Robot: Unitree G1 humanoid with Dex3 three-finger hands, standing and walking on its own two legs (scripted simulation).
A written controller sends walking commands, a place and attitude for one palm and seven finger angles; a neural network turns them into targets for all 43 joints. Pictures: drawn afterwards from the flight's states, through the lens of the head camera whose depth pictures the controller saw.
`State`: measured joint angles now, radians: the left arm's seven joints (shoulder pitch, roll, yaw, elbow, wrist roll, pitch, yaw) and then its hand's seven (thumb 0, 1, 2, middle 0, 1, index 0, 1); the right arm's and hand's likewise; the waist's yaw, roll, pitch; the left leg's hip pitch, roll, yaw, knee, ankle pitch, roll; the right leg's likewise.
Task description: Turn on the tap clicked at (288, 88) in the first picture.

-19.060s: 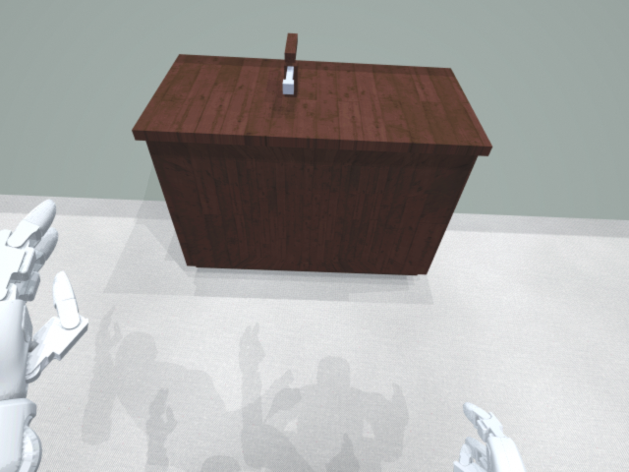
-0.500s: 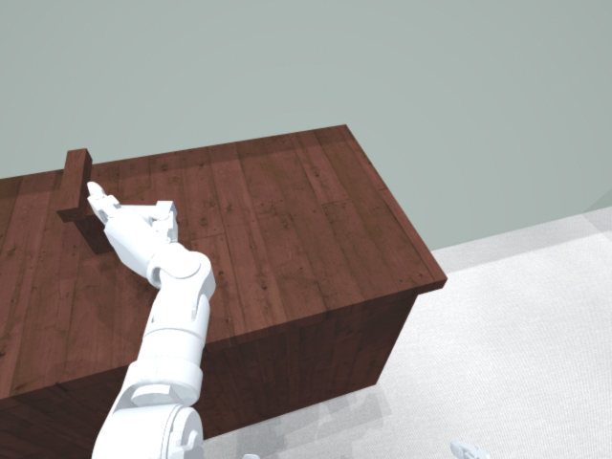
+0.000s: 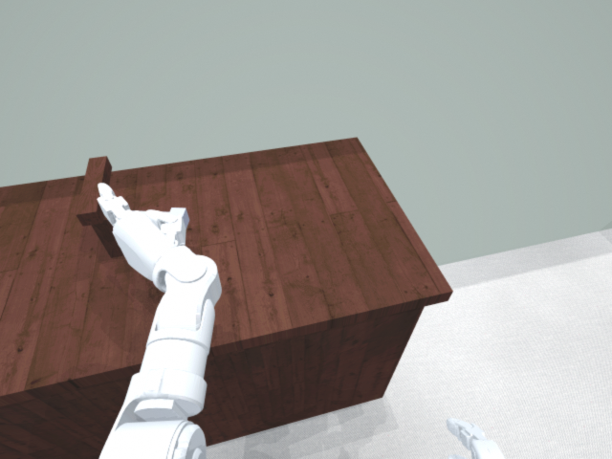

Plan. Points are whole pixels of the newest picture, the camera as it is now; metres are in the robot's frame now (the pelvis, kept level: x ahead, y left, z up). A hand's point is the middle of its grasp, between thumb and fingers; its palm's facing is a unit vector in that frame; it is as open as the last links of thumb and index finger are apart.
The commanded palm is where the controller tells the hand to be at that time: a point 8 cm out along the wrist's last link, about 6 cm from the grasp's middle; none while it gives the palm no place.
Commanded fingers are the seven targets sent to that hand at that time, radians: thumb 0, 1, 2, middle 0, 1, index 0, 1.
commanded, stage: lift the hand up off the lever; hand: left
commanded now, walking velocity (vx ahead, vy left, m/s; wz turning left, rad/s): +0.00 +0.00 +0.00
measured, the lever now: (178, 219) +0.47 +0.24 +0.04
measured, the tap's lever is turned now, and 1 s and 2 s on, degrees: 73 73 73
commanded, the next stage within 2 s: draw the hand back beside the body in 0.28 s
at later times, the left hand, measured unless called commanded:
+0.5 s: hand (196, 216) +0.39 +0.17 +0.13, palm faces +0.58 -0.81 -0.11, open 7.8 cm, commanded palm +0.32 +0.22 +0.13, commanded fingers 0.00 0.90 0.90 -0.16 -0.17 -0.16 -0.17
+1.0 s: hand (145, 271) +0.28 +0.20 +0.15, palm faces +0.20 -0.94 -0.26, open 7.7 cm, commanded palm +0.25 +0.25 +0.16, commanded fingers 0.00 0.90 0.90 -0.18 -0.25 -0.18 -0.25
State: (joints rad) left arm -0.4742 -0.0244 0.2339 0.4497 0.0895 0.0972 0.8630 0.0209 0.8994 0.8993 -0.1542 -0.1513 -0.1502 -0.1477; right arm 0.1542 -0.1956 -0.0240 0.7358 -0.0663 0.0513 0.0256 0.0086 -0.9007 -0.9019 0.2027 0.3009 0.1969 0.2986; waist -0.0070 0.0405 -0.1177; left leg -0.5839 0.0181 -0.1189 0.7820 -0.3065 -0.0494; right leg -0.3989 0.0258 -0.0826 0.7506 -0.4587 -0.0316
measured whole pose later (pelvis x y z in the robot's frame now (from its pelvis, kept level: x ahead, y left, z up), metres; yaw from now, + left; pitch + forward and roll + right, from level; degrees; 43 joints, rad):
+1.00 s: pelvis +0.01 +0.01 +0.03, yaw -3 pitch -5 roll +0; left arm 0.12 0.29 0.10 -0.06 -0.05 -0.09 0.10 0.02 0.89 0.90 -0.18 -0.22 -0.18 -0.22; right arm 0.16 -0.22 0.03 0.62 0.02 -0.03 -0.07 0.01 -0.90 -0.90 0.20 0.30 0.20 0.30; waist 0.04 0.05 0.03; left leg -0.21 0.02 -0.05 0.49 -0.21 -0.03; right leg -0.05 0.01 -0.02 0.45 -0.33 -0.01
